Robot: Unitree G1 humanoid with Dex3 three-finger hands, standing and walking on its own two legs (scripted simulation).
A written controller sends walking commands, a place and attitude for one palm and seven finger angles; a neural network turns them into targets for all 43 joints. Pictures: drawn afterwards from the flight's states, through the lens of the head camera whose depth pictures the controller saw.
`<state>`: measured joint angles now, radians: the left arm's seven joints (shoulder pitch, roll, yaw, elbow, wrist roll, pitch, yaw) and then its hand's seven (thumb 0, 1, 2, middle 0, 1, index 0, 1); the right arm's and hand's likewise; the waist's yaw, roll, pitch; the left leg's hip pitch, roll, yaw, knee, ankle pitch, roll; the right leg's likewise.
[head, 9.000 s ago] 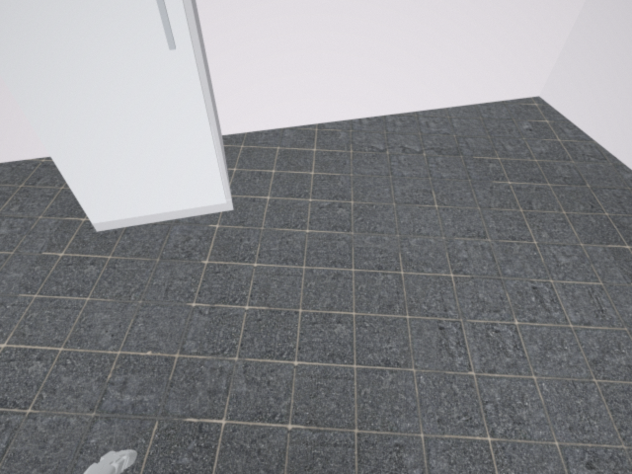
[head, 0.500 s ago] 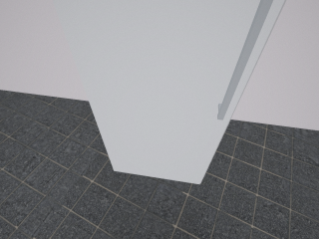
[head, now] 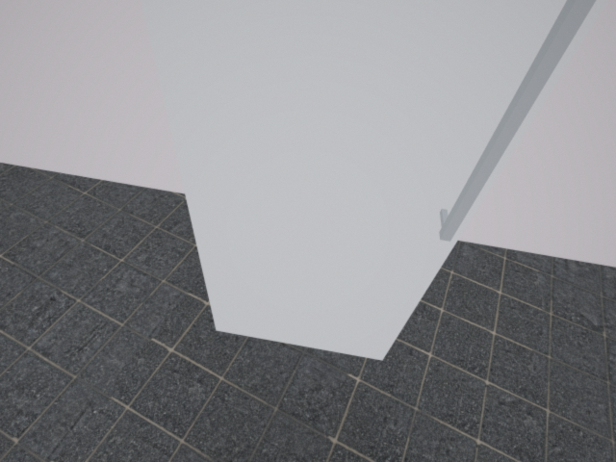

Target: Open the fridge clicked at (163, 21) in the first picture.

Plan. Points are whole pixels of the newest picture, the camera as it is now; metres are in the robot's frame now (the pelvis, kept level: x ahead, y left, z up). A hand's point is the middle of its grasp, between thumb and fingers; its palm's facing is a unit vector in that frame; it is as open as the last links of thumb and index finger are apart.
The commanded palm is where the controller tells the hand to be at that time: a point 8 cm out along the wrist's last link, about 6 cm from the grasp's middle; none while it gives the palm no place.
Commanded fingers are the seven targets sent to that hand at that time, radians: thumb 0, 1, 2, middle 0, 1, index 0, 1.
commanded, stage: look again from close up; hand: right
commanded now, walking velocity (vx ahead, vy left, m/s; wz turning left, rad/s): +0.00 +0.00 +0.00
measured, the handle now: (511, 106) +0.50 -0.21 +0.24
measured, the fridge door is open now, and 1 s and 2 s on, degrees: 0 0 0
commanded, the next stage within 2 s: raise the hand to about handle height in 0.38 s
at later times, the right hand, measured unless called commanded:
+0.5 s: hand out of the picture +0.02 -0.18 -0.17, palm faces +0.03 +0.97 -0.23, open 7.4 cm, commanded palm +0.09 -0.22 -0.07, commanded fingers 0.00 -0.85 -0.88 0.20 0.33 0.20 0.33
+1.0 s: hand out of the picture +0.13 -0.22 -0.02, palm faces +0.18 +0.98 -0.03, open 9.2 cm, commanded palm +0.12 -0.26 +0.00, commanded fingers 0.00 -0.27 -0.63 0.25 0.70 0.25 0.70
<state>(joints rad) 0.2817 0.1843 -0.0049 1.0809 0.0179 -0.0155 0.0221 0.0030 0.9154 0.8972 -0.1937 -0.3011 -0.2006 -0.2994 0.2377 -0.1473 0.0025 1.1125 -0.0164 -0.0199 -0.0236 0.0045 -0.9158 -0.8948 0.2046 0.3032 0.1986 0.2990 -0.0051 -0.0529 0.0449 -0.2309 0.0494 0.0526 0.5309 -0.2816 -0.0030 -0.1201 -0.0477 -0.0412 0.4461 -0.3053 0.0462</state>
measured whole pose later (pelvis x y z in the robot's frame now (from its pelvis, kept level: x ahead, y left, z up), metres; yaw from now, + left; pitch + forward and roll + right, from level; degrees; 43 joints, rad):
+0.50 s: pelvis -0.01 +0.01 +0.00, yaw +0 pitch -1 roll +0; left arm 0.27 0.17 -0.01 1.11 0.02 -0.02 0.02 0.00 0.91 0.90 -0.19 -0.30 -0.20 -0.30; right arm 0.22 -0.17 -0.01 1.11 -0.02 -0.02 -0.03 0.00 -0.91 -0.89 0.20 0.30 0.20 0.30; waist -0.01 -0.03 0.05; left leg -0.22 0.03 0.07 0.49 -0.25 0.01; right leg -0.14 -0.07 -0.03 0.45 -0.29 0.06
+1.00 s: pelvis -0.06 -0.02 -0.08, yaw -3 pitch +9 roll +2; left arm 0.16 0.24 0.00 0.44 0.00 -0.23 0.02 0.01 0.91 0.90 -0.19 -0.30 -0.20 -0.30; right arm 0.47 -0.19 -0.12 -0.12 0.21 -0.36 0.14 0.01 -0.49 -0.72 0.23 0.57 0.23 0.56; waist -0.06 0.02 -0.09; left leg -0.78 0.08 0.09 1.09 -0.46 -0.01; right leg -0.75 -0.05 0.03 1.14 -0.54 0.02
